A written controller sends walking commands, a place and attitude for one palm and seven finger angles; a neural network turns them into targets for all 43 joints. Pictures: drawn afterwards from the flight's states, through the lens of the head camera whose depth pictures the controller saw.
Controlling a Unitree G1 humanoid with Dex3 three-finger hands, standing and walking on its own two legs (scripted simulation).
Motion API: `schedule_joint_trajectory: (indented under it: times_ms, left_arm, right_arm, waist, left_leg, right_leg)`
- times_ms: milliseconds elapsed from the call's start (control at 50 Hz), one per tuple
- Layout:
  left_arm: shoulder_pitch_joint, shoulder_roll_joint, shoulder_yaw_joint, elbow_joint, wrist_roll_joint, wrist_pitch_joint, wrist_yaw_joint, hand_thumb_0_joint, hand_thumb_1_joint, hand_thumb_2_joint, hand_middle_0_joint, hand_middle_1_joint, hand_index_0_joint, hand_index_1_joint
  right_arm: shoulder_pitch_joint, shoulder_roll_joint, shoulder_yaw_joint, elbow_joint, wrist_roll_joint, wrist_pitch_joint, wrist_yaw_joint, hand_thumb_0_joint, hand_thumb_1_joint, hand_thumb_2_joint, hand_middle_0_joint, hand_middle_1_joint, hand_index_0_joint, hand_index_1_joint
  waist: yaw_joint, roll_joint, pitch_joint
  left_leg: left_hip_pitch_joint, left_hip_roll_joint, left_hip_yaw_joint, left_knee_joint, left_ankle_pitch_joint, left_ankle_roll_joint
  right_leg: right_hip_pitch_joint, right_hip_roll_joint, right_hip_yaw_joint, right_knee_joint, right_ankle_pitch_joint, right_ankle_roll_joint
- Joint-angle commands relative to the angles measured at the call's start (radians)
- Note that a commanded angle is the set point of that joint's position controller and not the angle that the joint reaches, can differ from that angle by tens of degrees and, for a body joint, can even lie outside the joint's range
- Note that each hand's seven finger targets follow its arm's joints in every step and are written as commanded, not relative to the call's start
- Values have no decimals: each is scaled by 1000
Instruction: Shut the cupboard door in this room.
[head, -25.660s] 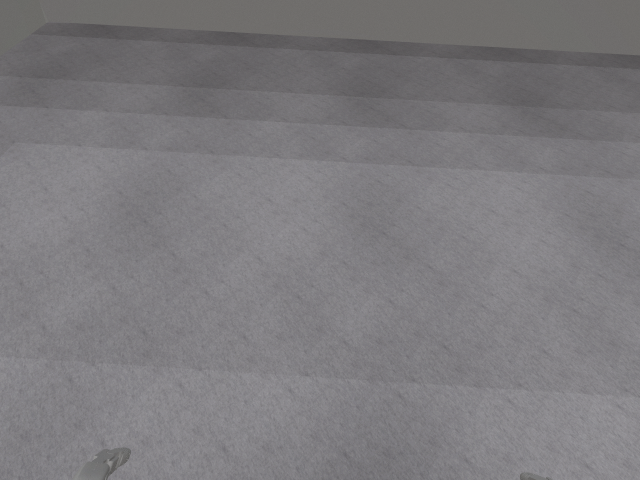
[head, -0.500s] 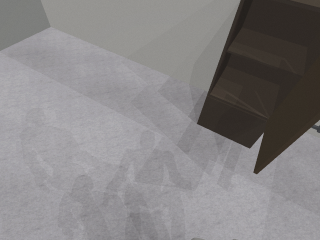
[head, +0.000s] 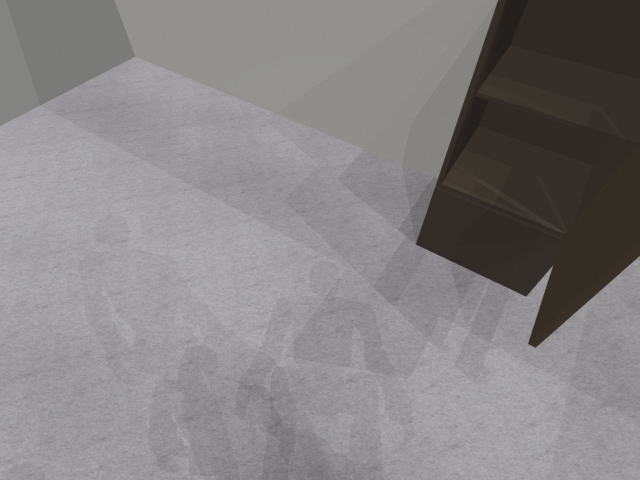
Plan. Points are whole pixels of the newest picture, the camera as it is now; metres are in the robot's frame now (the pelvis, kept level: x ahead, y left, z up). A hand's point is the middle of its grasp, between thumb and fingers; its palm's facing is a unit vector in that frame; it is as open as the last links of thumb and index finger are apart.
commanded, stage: turn or walk to find it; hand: left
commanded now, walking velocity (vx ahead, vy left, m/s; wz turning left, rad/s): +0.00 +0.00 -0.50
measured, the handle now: out of the picture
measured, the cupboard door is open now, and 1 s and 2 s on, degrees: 90 90 90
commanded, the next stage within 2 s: stand and wait in 0.06 s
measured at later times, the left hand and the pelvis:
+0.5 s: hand out of the picture +0.02 +0.19 -0.18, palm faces +0.02 -0.98 -0.20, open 7.3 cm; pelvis +0.00 +0.01 +0.00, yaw -1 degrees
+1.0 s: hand out of the picture -0.02 +0.20 -0.18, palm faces +0.10 -0.97 -0.21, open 7.4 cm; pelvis -0.02 +0.01 -0.01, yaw +4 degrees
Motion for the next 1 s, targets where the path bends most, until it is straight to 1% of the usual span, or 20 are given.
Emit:
schedule_joint_trajectory:
  times_ms: [0, 20, 40, 60, 100, 140, 180, 220, 280, 300, 320, 340, 380, 440, 460, 500, 620, 720, 820, 980]
  left_arm:
    - [25, 94, 22, -36, -23, 9, 2, 0, 900, 900, -200, -300, -200, -300]
    - [25, 80, 23, -39, -23, 15, -4, 0, 900, 900, -200, -300, -200, -300]
    - [11, 73, 28, -44, -19, 20, -9, 0, 900, 900, -200, -300, -200, -300]
    - [-9, 72, 28, -31, -12, 34, -8, 0, 900, 900, -200, -300, -200, -300]
    - [24, 71, 28, -12, -10, 36, -10, 0, 900, 900, -200, -300, -200, -300]
    - [57, 48, 21, 10, -10, 27, -12, 0, 900, 900, -200, -300, -200, -300]
    - [68, 28, 4, 25, -10, 12, -8, 0, 900, 900, -200, -300, -200, -300]
    - [110, 42, 0, 46, -12, -5, -3, 0, 900, 900, -200, -300, -200, -300]
    - [119, 131, 10, 53, -11, -19, 11, 0, 900, 900, -200, -300, -200, -300]
    - [108, 144, 11, 47, -12, -15, 11, 0, 900, 900, -200, -300, -200, -300]
    - [100, 149, 22, 45, -11, -15, 12, 0, 900, 900, -200, -300, -200, -300]
    - [100, 151, 24, 43, -11, -14, 13, 0, 900, 900, -200, -300, -200, -300]
    - [79, 136, 19, 36, -12, -13, 14, 0, 900, 900, -200, -300, -200, -300]
    - [44, 107, 13, 19, -15, -6, 15, 0, 900, 900, -200, -300, -200, -300]
    - [46, 91, 9, 19, -17, -3, 15, 0, 900, 900, -200, -300, -200, -300]
    - [69, 80, 2, 28, -17, -3, 16, 0, 900, 900, -200, -300, -200, -300]
    - [88, 83, -5, 47, -17, -10, 15, 0, 900, 900, -200, -300, -200, -300]
    - [83, 100, 7, 38, -16, -1, 16, 0, 900, 900, -200, -300, -200, -300]
    - [79, 115, 30, 6, -13, 7, 15, 0, 900, 900, -200, -300, -200, -300]
    - [26, 168, 63, -68, -4, 14, 13, 0, 900, 900, -200, -300, -200, -300]
  right_arm:
    - [104, -98, -12, -16, -12, -46, -16, 0, -900, -900, 200, 300, 200, 300]
    - [73, -146, -21, -37, -13, -42, -22, 0, -900, -900, 200, 300, 200, 300]
    - [39, -160, -21, -51, -19, -40, -28, 0, -900, -900, 200, 300, 200, 300]
    - [14, -137, -18, -45, -21, -46, -32, 0, -900, -900, 200, 300, 200, 300]
    - [-1, -100, -3, -48, -19, -51, -39, 0, -900, -900, 200, 300, 200, 300]
    - [-18, -99, -6, -45, -19, -53, -37, 0, -900, -900, 200, 300, 200, 300]
    - [12, -89, -5, -26, -18, -58, -33, 0, -900, -900, 200, 300, 200, 300]
    - [25, -91, -6, -16, -7, -58, -30, 0, -900, -900, 200, 300, 200, 300]
    - [34, -42, 1, -28, 5, -53, -19, 0, -900, -900, 200, 300, 200, 300]
    - [29, -36, 1, -28, 4, -49, -13, 0, -900, -900, 200, 300, 200, 300]
    - [17, -39, -3, -31, 0, -37, -14, 0, -900, -900, 200, 300, 200, 300]
    - [3, -45, -4, -33, -2, -31, -13, 0, -900, -900, 200, 300, 200, 300]
    - [24, -29, 1, -26, -4, -27, -12, 0, -900, -900, 200, 300, 200, 300]
    - [61, -38, 5, 1, -8, -34, -11, 0, -900, -900, 200, 300, 200, 300]
    - [59, -48, 5, 4, -8, -40, -12, 0, -900, -900, 200, 300, 200, 300]
    - [41, -59, 7, 5, -5, -46, -15, 0, -900, -900, 200, 300, 200, 300]
    - [64, -42, 12, 12, -3, -48, -19, 0, -900, -900, 200, 300, 200, 300]
    - [47, -56, 8, -3, -4, -37, -15, 0, -900, -900, 200, 300, 200, 300]
    - [38, -72, -6, -41, -8, -27, -10, 0, -900, -900, 200, 300, 200, 300]
    - [49, -68, -25, -103, -14, -15, 3, 0, -900, -900, 200, 300, 200, 300]
  waist:
    - [-21, 105, -83]
    - [-16, 187, -45]
    - [-11, 179, -2]
    - [-20, 268, 21]
    - [-3, 218, 15]
    - [6, 178, -26]
    - [-2, 130, -68]
    - [5, 66, -108]
    - [-12, -77, -129]
    - [-13, -66, -113]
    - [-6, -185, -106]
    - [-2, -214, -64]
    - [-13, -175, -40]
    - [-26, -46, -40]
    - [-18, 21, -42]
    - [-2, 63, -50]
    - [-9, 10, -52]
    - [-4, 17, -6]
    - [-2, 4, -27]
    - [-19, -102, -88]
  left_leg:
    - [182, 152, -152, -306, 174, 53]
    - [70, 251, -237, -377, 99, 109]
    - [1, 286, -245, -414, 89, 147]
    - [-10, 283, -238, -447, 134, 166]
    - [2, 255, -170, -401, 299, 183]
    - [78, 227, -112, -350, 408, 179]
    - [125, 191, -89, -309, 497, 162]
    - [152, 143, -78, -232, 529, 115]
    - [28, 46, -10, -164, 305, 36]
    - [30, 31, -9, -164, 272, 31]
    - [11, 16, 6, -115, 240, 18]
    - [-5, 7, 17, -86, 179, 13]
    - [12, 12, 3, -101, 138, 14]
    - [94, 62, -45, -183, 321, 32]
    - [83, 85, -78, -212, 360, 47]
    - [58, 102, -98, -241, 368, 63]
    - [75, 76, -62, -235, 344, 43]
    - [5, 71, -80, -236, 276, 47]
    - [-62, 64, -105, -190, 244, 58]
    - [-101, 19, -56, 0, 172, 43]
  right_leg:
    - [-144, -30, 138, -26, -19, -5]
    - [-107, 6, 94, 60, -87, 18]
    - [-108, 15, 98, 144, -146, 23]
    - [-129, 8, 114, 251, -210, 28]
    - [-133, 2, 154, 326, -224, 21]
    - [-133, -1, 134, 280, -205, 27]
    - [-67, -4, 101, 110, -151, 38]
    - [30, 0, 84, -111, 58, 43]
    - [149, -162, 190, -100, 401, -14]
    - [125, -182, 174, -89, 383, -24]
    - [112, -181, 194, -109, 349, -42]
    - [78, -205, 209, -133, 337, -60]
    - [36, -196, 194, -140, 307, -72]
    - [-24, -105, 115, -94, 137, -9]
    - [-6, -76, 94, -74, 121, 10]
    - [47, -60, 83, -81, 107, 23]
    - [74, -77, 101, -132, 163, 8]
    - [62, -82, 84, -116, 80, 12]
    - [55, -100, 74, -83, 22, 6]
    - [7, -233, 102, -87, -30, -63]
